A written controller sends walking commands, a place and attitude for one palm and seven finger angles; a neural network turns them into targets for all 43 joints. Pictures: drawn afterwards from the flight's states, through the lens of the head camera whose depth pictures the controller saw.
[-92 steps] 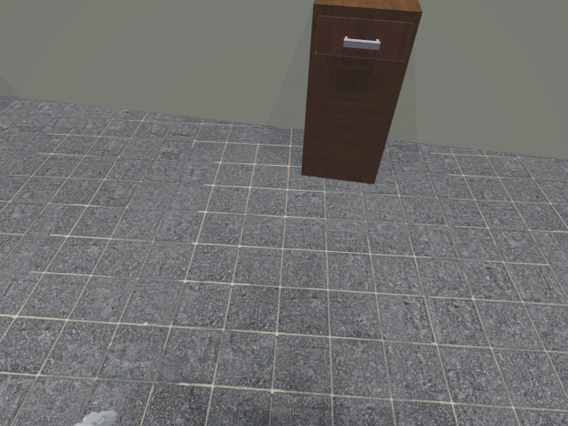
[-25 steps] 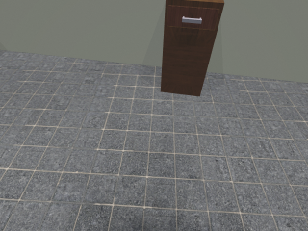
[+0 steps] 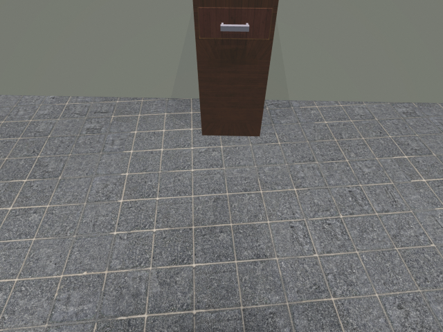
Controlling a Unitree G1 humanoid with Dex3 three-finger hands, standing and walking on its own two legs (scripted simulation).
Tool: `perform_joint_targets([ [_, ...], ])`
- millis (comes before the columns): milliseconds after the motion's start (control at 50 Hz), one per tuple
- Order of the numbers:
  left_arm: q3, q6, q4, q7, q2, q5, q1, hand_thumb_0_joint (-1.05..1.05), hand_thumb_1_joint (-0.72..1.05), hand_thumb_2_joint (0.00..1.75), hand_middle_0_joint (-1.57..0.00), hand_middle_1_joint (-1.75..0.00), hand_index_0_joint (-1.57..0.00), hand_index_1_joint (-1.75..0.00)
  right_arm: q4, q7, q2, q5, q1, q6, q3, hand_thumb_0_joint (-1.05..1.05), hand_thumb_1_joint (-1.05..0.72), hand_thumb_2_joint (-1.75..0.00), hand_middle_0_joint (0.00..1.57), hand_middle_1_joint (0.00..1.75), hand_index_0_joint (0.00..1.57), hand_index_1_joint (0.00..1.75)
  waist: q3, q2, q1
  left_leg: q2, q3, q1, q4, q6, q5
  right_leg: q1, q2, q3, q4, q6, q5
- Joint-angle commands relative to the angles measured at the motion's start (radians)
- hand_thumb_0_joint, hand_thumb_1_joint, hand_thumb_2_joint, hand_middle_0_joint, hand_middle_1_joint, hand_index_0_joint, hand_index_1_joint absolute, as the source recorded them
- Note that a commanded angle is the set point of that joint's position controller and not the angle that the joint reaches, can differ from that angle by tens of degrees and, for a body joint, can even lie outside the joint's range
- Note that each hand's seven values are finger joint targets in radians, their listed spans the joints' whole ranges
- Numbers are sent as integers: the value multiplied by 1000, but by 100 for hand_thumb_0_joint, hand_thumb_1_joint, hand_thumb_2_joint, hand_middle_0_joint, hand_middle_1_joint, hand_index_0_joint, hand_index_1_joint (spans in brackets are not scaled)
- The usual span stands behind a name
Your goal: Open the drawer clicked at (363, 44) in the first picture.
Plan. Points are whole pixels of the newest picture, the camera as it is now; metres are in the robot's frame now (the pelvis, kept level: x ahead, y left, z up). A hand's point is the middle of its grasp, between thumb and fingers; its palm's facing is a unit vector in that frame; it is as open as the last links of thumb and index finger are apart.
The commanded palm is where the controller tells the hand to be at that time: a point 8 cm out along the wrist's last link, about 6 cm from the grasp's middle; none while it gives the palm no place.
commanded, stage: walk to a spot facing it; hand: left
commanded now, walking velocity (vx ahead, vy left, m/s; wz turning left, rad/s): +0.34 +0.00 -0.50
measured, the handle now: (234, 26) +1.45 +0.05 -0.02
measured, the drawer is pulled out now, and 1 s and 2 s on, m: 0.00 0.00 0.00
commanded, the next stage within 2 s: turn to face it in 1.38 s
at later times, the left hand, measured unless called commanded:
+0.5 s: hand out of the picture +0.15 +0.16 -0.17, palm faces -0.07 -0.98 -0.16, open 7.4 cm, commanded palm none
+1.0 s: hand (196, 185) +0.54 +0.12 -0.16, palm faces -0.42 -0.89 -0.16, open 7.4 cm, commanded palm none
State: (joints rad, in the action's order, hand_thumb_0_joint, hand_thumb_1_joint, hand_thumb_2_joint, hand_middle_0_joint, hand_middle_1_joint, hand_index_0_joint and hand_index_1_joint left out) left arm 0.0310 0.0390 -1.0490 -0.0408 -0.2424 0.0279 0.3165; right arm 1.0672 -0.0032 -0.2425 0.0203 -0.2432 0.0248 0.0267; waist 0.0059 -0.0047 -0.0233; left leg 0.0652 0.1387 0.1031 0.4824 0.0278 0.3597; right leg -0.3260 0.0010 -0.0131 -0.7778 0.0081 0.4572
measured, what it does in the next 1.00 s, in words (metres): walks ahead, turning right: left foot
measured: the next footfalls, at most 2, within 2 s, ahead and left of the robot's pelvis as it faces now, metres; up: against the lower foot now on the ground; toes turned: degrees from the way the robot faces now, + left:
left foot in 0.56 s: +0.38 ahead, +0.09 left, +0.00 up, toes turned -5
right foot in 1.18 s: +0.52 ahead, -0.23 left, +0.00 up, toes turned -40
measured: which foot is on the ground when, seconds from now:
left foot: down 0.00-0.08, up 0.10-0.54, down 0.56-1.00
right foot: down 0.00-0.56, up 0.58-1.00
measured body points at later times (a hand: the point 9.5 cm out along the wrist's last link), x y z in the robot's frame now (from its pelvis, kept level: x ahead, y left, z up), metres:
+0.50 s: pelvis +0.18 -0.01 +0.00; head +0.20 +0.00 +0.45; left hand +0.15 +0.22 -0.16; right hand +0.28 -0.25 -0.13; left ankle +0.33 +0.10 -0.70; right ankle +0.04 -0.11 -0.73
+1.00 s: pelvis +0.39 -0.01 +0.01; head +0.41 +0.00 +0.46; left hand +0.57 +0.17 -0.14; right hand +0.22 -0.18 -0.13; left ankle +0.34 +0.09 -0.73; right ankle +0.41 -0.19 -0.67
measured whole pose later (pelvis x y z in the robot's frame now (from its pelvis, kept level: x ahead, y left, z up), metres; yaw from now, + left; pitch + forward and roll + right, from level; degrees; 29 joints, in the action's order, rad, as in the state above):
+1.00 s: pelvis +0.39 -0.01 +0.01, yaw -26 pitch +0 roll +0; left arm 0.09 0.03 -0.98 -0.04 -0.20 0.04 0.17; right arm 1.11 -0.03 -0.15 0.02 -0.44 0.08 0.05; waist 0.04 -0.03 0.03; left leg 0.06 0.35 0.00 0.33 -0.02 0.32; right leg -0.63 -0.12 -0.07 -0.93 -0.02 0.11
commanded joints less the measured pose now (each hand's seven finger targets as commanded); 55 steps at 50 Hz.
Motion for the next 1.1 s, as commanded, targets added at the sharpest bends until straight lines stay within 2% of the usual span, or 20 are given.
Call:
perform_joint_targets([
  [0,34,-54,120,-7,-67,-8,-48,0,90,90,-20,-30,-20,-30,-61,-15,-211,7,22,23,53,0,-90,-90,20,30,20,30,70,121,-7,278,-127,23,-105,-137,-155,-47,-68,-45,114,6,-30],
  [20,40,-58,75,-6,-66,-4,81,0,90,90,-20,-30,-20,-30,-68,-14,-200,6,48,22,51,0,-90,-90,20,30,20,30,19,67,-67,214,-48,116,72,-96,-136,149,-21,-87,227,12,-157],
  [40,58,-70,29,7,-151,3,232,0,90,90,-20,-30,-20,-30,-90,-5,-152,-5,65,20,41,0,-90,-90,20,30,20,30,-31,-175,-130,111,45,308,369,-43,-62,346,-94,78,368,51,-117],
  [60,79,-85,5,27,-253,-1,334,0,90,90,-20,-30,-20,-30,-150,5,-77,-9,111,28,20,0,-90,-90,20,30,20,30,-13,-429,-149,-25,45,593,673,5,236,425,-346,568,535,151,-155],
  [80,76,-86,9,45,-244,-16,334,0,90,90,-20,-30,-20,-30,-171,5,-104,-4,145,34,26,0,-90,-90,20,30,20,30,-15,-301,-137,7,-85,643,748,-14,208,436,-377,646,561,212,-204],
  [140,55,-96,54,50,-149,-10,159,0,90,90,-20,-30,-20,-30,-134,8,-85,0,144,37,36,0,-90,-90,20,30,20,30,71,-37,-49,80,-129,610,756,-7,6,259,-320,491,547,226,-203],
  [220,40,-114,43,52,-96,-4,138,0,90,90,-20,-30,-20,-30,-111,14,-35,5,73,10,37,0,-90,-90,20,30,20,30,77,-42,14,78,-103,564,672,24,-111,177,-242,298,559,186,-396],
  [340,37,-125,8,61,-79,-2,180,0,90,90,-20,-30,-20,-30,-169,30,-7,-1,177,17,37,0,-90,-90,20,30,20,30,85,-94,-11,69,-75,611,469,30,-196,269,-202,231,549,179,-516],
  [440,39,-113,-2,66,-82,2,177,0,90,90,-20,-30,-20,-30,-199,33,8,-6,235,34,30,0,-90,-90,20,30,20,30,102,-137,-31,20,-37,423,222,-2,-170,249,-196,221,501,150,-630],
  [500,51,-114,13,66,-97,-7,122,0,90,90,-20,-30,-20,-30,-120,9,-43,0,-26,48,48,0,-90,-90,20,30,20,30,-7,-93,92,-33,-25,48,51,-33,-217,166,-129,168,225,109,-779],
  [520,52,-112,21,59,-63,-16,138,0,90,90,-20,-30,-20,-30,-76,-4,-123,8,-178,52,66,0,-90,-90,20,30,20,30,-119,26,143,84,-146,-207,26,-62,-214,32,-74,132,3,79,-602],
  [540,46,-106,31,46,0,-25,206,0,90,90,-20,-30,-20,-30,-56,-9,-246,17,-283,53,95,0,-90,-90,20,30,20,30,-228,331,142,387,-542,-380,-81,-149,-167,-187,64,7,-350,30,29],
  [560,45,-108,55,49,-13,-18,153,0,90,90,-20,-30,-20,-30,-61,-9,-229,7,-272,41,83,0,-90,-90,20,30,20,30,-191,281,133,451,-683,-276,-227,-184,-29,-251,44,71,-508,39,110],
  [580,48,-102,59,48,-25,-10,104,0,90,90,-20,-30,-20,-30,-79,-8,-166,6,-167,39,71,0,-90,-90,20,30,20,30,-63,181,99,429,-596,-117,-283,-181,156,-282,-21,79,-565,43,36],
  [620,53,-85,60,28,-4,3,40,0,90,90,-20,-30,-20,-30,-104,-10,-52,4,-48,50,43,0,-90,-90,20,30,20,30,87,134,48,348,-412,121,-317,-139,153,-280,-87,57,-569,31,-113],
  [680,52,-47,44,17,42,10,90,0,90,90,-20,-30,-20,-30,-81,-16,-5,2,-47,68,30,0,-90,-90,20,30,20,30,87,131,-7,267,-167,208,-313,-96,-18,-215,-102,34,-505,13,-207],
  [880,54,-24,132,-4,35,12,-142,0,90,90,-20,-30,-20,-30,-23,-24,-30,-3,-197,82,39,0,-90,-90,20,30,20,30,104,70,34,279,3,-73,-326,-141,-264,-459,-147,-21,-251,-35,-368],
  [980,37,-36,170,-7,47,5,-298,0,90,90,-20,-30,-20,-30,19,-22,-37,9,-300,70,36,0,-90,-90,20,30,20,30,135,97,97,290,79,-159,-275,-143,-457,-400,-117,-98,-8,-10,-308],
  [1040,32,-47,179,-3,42,2,-315,0,90,90,-20,-30,-20,-30,30,-19,-47,13,-314,59,39,0,-90,-90,20,30,20,30,133,125,95,301,126,-190,-207,-130,-623,-319,-73,-142,88,26,-240],
  [1080,38,-57,156,0,31,4,-240,0,90,90,-20,-30,-20,-30,24,-20,-65,11,-301,57,42,0,-90,-90,20,30,20,30,78,146,57,298,175,-208,-72,-117,-902,-191,-12,-189,131,59,-185],
])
